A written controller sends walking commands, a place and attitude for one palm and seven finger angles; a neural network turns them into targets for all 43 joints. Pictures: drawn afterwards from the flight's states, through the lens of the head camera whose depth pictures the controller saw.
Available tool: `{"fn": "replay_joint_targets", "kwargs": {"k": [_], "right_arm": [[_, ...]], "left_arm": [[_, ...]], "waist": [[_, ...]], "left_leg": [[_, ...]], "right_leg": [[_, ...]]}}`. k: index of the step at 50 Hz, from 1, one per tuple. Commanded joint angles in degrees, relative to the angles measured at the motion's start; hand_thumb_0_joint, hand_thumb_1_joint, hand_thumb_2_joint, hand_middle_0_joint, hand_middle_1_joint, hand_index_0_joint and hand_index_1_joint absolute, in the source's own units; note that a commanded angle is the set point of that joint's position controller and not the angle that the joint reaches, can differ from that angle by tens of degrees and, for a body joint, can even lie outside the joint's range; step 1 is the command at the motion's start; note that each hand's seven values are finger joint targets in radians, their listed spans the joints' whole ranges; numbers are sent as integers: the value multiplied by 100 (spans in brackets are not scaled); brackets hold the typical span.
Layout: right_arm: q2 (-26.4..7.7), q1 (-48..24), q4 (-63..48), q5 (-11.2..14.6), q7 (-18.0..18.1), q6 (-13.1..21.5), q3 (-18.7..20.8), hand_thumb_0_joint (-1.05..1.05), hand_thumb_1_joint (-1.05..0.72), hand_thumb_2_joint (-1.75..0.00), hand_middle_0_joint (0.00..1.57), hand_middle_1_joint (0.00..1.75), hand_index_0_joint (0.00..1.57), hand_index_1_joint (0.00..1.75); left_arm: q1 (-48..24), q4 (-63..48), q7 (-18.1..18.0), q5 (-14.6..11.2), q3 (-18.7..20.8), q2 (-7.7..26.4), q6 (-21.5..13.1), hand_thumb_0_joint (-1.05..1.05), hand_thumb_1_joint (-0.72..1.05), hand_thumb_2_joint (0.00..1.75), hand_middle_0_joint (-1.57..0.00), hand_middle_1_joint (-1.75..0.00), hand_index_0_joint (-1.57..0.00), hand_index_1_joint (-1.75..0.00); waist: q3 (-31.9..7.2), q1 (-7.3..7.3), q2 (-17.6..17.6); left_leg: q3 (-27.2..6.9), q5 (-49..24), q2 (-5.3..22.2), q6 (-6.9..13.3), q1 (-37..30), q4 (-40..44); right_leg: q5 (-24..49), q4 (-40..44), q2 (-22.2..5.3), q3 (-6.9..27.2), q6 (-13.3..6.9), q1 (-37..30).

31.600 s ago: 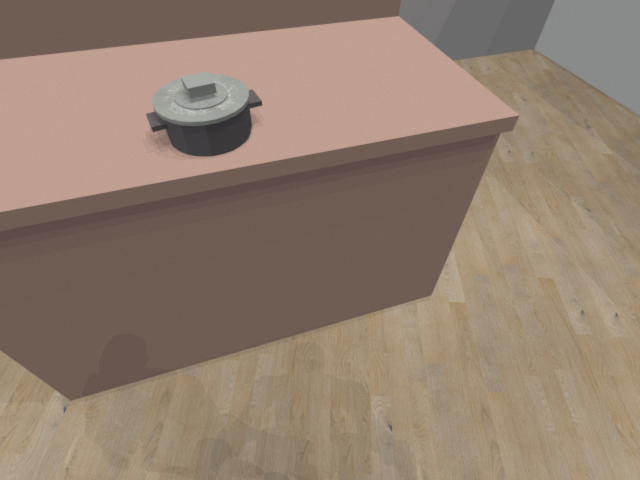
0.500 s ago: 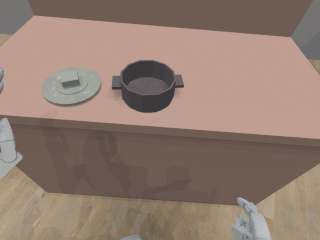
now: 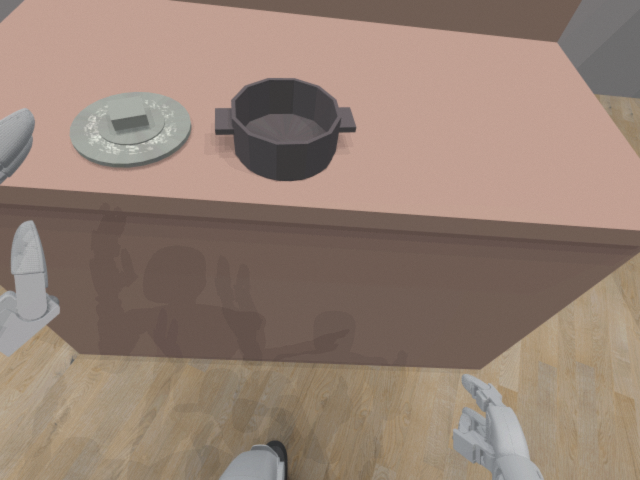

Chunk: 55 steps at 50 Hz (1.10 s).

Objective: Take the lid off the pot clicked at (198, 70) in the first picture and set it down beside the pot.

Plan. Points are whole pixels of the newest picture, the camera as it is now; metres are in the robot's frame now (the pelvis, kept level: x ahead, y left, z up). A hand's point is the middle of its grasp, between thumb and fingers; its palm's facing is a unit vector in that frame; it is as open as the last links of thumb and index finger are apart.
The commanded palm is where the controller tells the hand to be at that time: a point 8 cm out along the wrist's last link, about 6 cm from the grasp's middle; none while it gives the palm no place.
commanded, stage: step back with the hand held close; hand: left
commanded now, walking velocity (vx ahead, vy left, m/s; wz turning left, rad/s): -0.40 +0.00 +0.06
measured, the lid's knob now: (128, 113) +0.60 +0.34 +0.07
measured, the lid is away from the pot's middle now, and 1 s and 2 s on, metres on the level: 0.25 0.25 0.25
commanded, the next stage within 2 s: stop stepping back and stand still in 0.32 s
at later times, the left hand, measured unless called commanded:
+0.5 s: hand out of the picture +0.10 +0.27 +0.21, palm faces +0.23 -0.89 -0.38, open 7.4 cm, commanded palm +0.02 +0.33 +0.25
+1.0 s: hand out of the picture -0.05 +0.31 +0.22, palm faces +0.36 -0.87 -0.33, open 7.4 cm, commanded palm -0.12 +0.37 +0.25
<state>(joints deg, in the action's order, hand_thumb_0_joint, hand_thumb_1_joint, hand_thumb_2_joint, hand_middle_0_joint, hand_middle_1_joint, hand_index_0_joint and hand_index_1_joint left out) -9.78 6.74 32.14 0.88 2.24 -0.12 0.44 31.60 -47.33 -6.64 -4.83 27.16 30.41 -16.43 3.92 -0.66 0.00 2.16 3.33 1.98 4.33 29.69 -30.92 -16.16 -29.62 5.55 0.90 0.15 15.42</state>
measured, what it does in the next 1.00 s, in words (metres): walks backwards: left foot, then right foot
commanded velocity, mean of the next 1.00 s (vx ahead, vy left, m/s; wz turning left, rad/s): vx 0.03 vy -0.05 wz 0.01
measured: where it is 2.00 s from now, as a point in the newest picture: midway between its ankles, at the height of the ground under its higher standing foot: outside the picture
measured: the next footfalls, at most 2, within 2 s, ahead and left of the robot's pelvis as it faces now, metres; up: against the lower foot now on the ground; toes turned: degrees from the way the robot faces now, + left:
left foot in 0.22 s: +0.07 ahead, +0.10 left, +0.00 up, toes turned +0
right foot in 0.62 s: -0.23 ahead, -0.05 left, +0.00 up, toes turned -5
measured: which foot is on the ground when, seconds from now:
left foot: down 0.00-0.08, up 0.10-0.20, down 0.22-0.62, up 0.64-0.80, down 0.82-1.00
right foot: down 0.00-0.24, up 0.26-0.60, down 0.62-0.84, up 0.86-1.00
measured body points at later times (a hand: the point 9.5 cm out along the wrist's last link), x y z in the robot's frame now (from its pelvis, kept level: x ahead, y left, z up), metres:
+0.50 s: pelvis -0.12 +0.06 +0.01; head -0.09 +0.12 +0.46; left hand +0.08 +0.32 +0.23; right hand +0.04 -0.17 -0.05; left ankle +0.03 +0.10 -0.73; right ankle -0.20 -0.10 -0.68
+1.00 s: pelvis -0.26 +0.09 +0.01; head -0.27 +0.12 +0.46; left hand -0.07 +0.36 +0.24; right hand -0.12 -0.14 -0.06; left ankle -0.20 +0.18 -0.72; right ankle -0.24 -0.01 -0.69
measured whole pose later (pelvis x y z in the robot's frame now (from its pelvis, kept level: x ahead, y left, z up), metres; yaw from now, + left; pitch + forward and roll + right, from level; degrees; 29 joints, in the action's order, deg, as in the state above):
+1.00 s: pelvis -0.26 +0.09 +0.01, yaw -1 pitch -2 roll -2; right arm -8.1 15.2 34.0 1.8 1.4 5.7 -1.9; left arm 28.1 -38.1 -6.9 -4.6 23.9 22.9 -9.4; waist -1.0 -3.3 -2.4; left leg 3.6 14.2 1.9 2.9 19.0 -32.9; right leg -26.8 -46.6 2.6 -4.2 -1.3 21.2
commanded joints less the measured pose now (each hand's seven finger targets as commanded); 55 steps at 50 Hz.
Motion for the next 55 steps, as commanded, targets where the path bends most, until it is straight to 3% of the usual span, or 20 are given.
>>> {"fn": "replay_joint_targets", "kwargs": {"k": [1,6,9,12,15,20,21,22,23,24,27,30,34,39,42,44,50,52,53,55], "right_arm": [[-877,-235,-957,-52,116,165,381,0,-90,-90,20,30,20,30],[-713,-34,-682,-43,157,58,411,0,-90,-90,20,30,20,30],[-773,-61,-696,-20,199,98,311,0,-90,-90,20,30,20,30],[-938,-77,-662,-72,247,389,360,0,-90,-90,20,30,20,30],[-953,90,-692,-232,103,653,386,0,-90,-90,20,30,20,30],[-915,154,-806,-136,-67,723,362,0,-90,-90,20,30,20,30],[-1890,800,894,-315,-148,922,688,0,-90,-90,20,30,20,30],[-750,-294,-944,-9,-318,794,502,0,-90,-90,20,30,20,30],[-966,52,-825,-185,-59,810,341,0,-90,-90,20,30,20,30],[-793,225,-942,-172,-22,809,296,0,-90,-90,20,30,20,30],[-707,80,-830,-270,-28,668,188,0,-90,-90,20,30,20,30],[-667,534,-676,-215,64,510,238,0,-90,-90,20,30,20,30],[-780,82,-682,118,54,214,346,0,-90,-90,20,30,20,30],[-853,-143,-565,194,285,374,51,0,-90,-90,20,30,20,30],[-898,149,-749,202,267,740,25,0,-90,-90,20,30,20,30],[-769,41,-749,80,102,898,74,0,-90,-90,20,30,20,30],[-755,-274,-992,14,-45,866,87,0,-90,-90,20,30,20,30],[-606,-194,-835,-47,-15,702,66,0,-90,-90,20,30,20,30],[-536,-155,-750,-42,-2,607,108,0,-90,-90,20,30,20,30],[-612,119,-547,-36,126,611,197,0,-90,-90,20,30,20,30]], "left_arm": [[360,-899,-227,-137,925,784,-292,0,90,90,-20,-30,-20,-30],[-383,-543,-356,-12,579,601,-230,0,90,90,-20,-30,-20,-30],[-875,-212,-283,60,355,483,-84,0,90,90,-20,-30,-20,-30],[-1143,-338,-245,84,432,569,-232,0,90,90,-20,-30,-20,-30],[-782,-794,-170,-2,524,634,-303,0,90,90,-20,-30,-20,-30],[73,-1583,-192,-61,362,510,-85,0,90,90,-20,-30,-20,-30],[-154,4622,416,657,-1752,-1086,1123,0,90,90,-20,-30,-20,-30],[-1637,-3219,3,-108,465,886,279,0,90,90,-20,-30,-20,-30],[-258,-1855,-202,-115,1078,1278,73,0,90,90,-20,-30,-20,-30],[140,-2005,-146,-102,694,965,-4,0,90,90,-20,-30,-20,-30],[433,-2109,-202,-154,856,954,193,0,90,90,-20,-30,-20,-30],[840,-1626,-231,-127,983,980,241,0,90,90,-20,-30,-20,-30],[-340,-398,-112,-204,950,802,377,0,90,90,-20,-30,-20,-30],[-1982,903,-220,-35,392,550,455,0,90,90,-20,-30,-20,-30],[-2383,322,-150,74,37,423,171,0,90,90,-20,-30,-20,-30],[-1838,37,-37,50,134,495,129,0,90,90,-20,-30,-20,-30],[650,-1597,-153,90,512,758,220,0,90,90,-20,-30,-20,-30],[877,-1433,-248,175,595,681,285,0,90,90,-20,-30,-20,-30],[593,-1344,-273,178,647,741,323,0,90,90,-20,-30,-20,-30],[-424,-1221,-347,80,731,748,250,0,90,90,-20,-30,-20,-30]], "waist": [[-1314,21,612],[-759,-151,-761],[-276,-208,-494],[-477,-59,1623],[-1272,-15,1388],[-1879,103,1158],[-1013,-850,1433],[-2405,352,558],[-1826,130,1559],[-1797,193,907],[-1647,204,2142],[-1990,-4,146],[-898,-117,-1635],[424,-126,405],[463,-242,2339],[94,-107,1315],[-1047,245,1557],[-849,298,369],[-737,226,-941],[-773,-135,-535]], "left_leg": [[-1014,1851,655,-300,-932,427],[-679,1891,-56,-499,-1608,-2394],[-849,1510,213,-345,-1155,-315],[-1736,-685,1209,30,-530,1416],[-2412,1160,1647,308,-386,2014],[-1543,778,1334,117,-1692,1948],[-1804,-2870,1184,35,-1605,278],[-866,474,1160,-190,-2544,1972],[-1382,2361,1185,-122,-1466,2336],[-1478,3236,878,-343,-1253,2542],[-1037,3367,628,-951,-1175,2752],[263,2081,-344,-846,-2282,-644],[-866,1818,31,-430,-359,-3685],[129,2342,154,-229,-1171,-142],[-2896,3657,1621,659,-1828,1925],[-3367,4481,1852,801,-690,2366],[-871,4203,943,29,467,1674],[-251,3590,413,-178,983,-318],[197,3010,-38,-333,1410,-2022],[-256,2472,34,-399,1022,-3529]], "right_leg": [[55,617,-874,590,-398,256],[211,1738,-2275,1487,-929,2038],[1230,782,-1567,773,-504,1268],[-270,-1059,-170,81,-97,334],[-1432,-2537,-32,536,-60,217],[-1134,-1631,-24,84,13,447],[-980,-2437,-343,367,6,1176],[-1349,-1712,138,158,149,363],[-1392,-1381,128,-238,-45,26],[-1562,-1172,412,-614,-131,-217],[-1362,339,434,-734,-308,-886],[161,2140,-1012,-73,-883,-272],[-576,1597,-2226,730,-1151,611],[-1611,503,-1537,171,-864,1244],[-1735,-2355,-157,-541,-148,2298],[-1296,-3002,-519,57,-174,1642],[-1015,-830,-155,-831,-175,-1509],[-1349,404,-612,64,-566,-1772],[-1933,1304,-1645,1919,-1107,-1578],[814,1698,-2525,2719,-1488,-1064]]}}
